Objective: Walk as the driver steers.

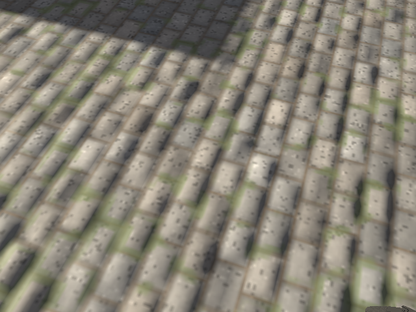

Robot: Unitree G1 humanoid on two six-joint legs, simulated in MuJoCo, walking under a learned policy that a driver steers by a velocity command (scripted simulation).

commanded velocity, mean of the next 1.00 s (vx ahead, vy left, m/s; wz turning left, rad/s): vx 0.50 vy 0.00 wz -0.04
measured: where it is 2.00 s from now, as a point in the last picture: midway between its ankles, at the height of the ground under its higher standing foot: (236, 197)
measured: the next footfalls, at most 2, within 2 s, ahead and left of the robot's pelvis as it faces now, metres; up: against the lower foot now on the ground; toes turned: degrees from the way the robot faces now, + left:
right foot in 0.42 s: +0.42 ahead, -0.15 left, +0.00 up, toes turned -2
left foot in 0.94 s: +0.71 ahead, +0.09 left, +0.00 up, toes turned -4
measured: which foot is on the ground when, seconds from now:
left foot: down 0.00-0.42, up 0.44-0.92, down 0.94-1.00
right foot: up 0.00-0.40, down 0.42-0.96, up 0.98-1.00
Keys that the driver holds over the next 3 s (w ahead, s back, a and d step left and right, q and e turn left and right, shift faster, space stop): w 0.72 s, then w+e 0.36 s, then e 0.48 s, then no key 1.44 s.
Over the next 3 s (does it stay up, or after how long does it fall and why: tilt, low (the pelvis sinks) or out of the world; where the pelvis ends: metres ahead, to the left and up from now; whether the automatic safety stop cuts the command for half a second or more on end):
stays up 0.86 -0.04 0.01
